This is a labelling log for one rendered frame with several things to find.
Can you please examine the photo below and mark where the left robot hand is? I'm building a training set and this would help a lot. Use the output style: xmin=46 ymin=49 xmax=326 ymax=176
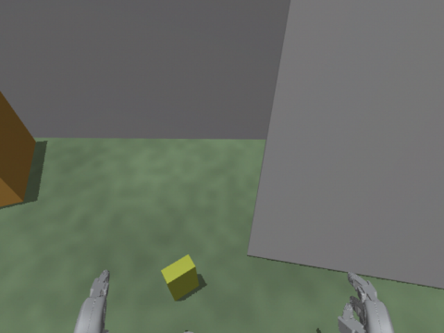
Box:
xmin=74 ymin=270 xmax=110 ymax=333

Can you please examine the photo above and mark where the carton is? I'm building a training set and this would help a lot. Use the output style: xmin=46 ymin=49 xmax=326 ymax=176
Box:
xmin=161 ymin=254 xmax=199 ymax=301

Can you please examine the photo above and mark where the right robot hand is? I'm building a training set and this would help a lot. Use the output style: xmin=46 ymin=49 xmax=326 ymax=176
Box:
xmin=338 ymin=272 xmax=395 ymax=333

